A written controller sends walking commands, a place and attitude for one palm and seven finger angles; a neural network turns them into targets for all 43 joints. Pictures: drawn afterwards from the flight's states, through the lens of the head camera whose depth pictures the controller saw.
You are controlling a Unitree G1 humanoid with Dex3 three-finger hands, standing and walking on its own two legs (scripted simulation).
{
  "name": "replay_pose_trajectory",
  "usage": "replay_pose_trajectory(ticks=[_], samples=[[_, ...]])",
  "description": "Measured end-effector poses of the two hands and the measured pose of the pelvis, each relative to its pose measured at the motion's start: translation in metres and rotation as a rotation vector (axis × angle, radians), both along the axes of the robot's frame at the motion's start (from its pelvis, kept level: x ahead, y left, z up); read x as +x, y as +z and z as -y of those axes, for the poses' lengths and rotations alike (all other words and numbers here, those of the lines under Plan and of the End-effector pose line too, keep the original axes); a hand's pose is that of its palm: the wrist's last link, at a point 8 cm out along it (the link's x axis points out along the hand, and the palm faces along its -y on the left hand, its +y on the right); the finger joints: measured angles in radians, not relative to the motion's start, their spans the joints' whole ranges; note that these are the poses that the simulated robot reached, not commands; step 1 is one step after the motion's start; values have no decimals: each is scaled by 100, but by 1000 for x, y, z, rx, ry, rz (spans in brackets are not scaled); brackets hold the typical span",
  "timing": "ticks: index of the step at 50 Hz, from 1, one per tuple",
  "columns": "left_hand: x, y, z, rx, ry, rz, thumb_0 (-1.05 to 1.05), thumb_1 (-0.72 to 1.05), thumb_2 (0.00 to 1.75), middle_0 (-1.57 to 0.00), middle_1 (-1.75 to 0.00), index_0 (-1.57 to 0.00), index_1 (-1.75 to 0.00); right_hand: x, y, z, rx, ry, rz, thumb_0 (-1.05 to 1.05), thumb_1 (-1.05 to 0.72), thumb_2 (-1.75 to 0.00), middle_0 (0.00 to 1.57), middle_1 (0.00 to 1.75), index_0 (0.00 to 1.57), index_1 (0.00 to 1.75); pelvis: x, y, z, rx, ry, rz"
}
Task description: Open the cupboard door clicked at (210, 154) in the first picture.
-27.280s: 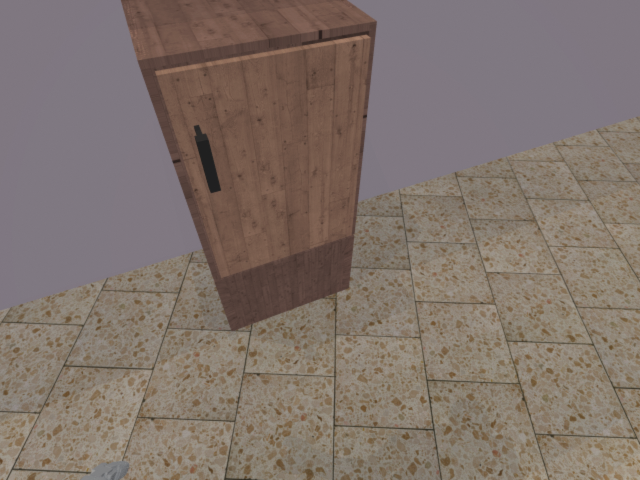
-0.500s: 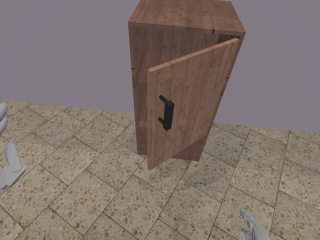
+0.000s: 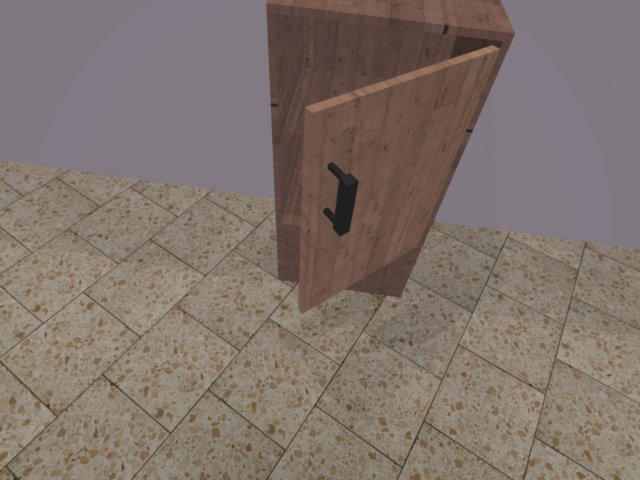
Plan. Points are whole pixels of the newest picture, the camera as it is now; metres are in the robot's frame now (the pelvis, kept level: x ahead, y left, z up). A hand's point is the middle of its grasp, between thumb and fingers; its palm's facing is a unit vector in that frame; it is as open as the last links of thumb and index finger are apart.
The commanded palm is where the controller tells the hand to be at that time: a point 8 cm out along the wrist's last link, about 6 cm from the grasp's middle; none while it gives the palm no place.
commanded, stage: let the arm hang, fingers relaxed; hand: left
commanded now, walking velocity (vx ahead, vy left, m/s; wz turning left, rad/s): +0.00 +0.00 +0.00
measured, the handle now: (337, 199) +0.56 +0.00 -0.01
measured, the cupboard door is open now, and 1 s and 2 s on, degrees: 42 42 42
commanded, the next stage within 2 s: look to check the result in 0.74 s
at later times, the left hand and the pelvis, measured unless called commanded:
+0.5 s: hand out of the picture +0.03 +0.19 -0.17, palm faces +0.02 -0.98 -0.22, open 7.3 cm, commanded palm none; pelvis +0.01 +0.01 +0.01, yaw -1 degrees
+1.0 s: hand out of the picture +0.03 +0.17 -0.17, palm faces +0.02 -0.98 -0.19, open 7.3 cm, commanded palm none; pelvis +0.03 +0.01 +0.01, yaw -1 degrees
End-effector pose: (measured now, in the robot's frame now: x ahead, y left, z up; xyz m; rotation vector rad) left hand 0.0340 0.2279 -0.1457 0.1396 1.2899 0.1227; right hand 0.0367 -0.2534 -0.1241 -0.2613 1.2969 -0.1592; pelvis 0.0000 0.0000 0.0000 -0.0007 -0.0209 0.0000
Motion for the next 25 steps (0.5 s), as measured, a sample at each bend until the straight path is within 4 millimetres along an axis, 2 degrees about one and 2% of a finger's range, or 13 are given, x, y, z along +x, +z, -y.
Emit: replay_pose_trajectory(ticks=[5, 10, 13, 17, 25], samples=[[-41, 4, -12, 27, 31, -123, 0, 97, 90, -21, -30, -20, -30, -37, -7, -8, 24, -37, -115, 1, -91, -90, 20, 30, 20, 30, 0, 3, -2, -9, 3, 1], [-56, 14, -25, 74, 47, -180, 0, 94, 90, -21, -30, -20, -30, -52, -17, -24, 73, -63, -150, 1, -91, -90, 20, 30, 20, 30, 1, 5, -5, -6, -2, 4], [-54, 17, -30, 93, 48, -181, 1, 93, 90, -21, -30, -20, -30, -54, -21, -33, 101, -72, -152, 1, -91, -90, 20, 30, 20, 30, 2, 5, -6, -4, -6, 5], [-41, 18, -29, 99, 43, -152, 1, 92, 90, -20, -30, -20, -30, -52, -25, -44, 127, -79, -144, 1, -91, -90, 20, 30, 20, 30, 4, 5, -7, -1, -9, 6], [-7, 12, -8, 45, 19, -79, 0, 91, 90, -20, -30, -20, -30, -41, -24, -55, 145, -90, -119, 1, -91, -90, 20, 30, 20, 30, 11, 6, -9, 4, -16, 6]])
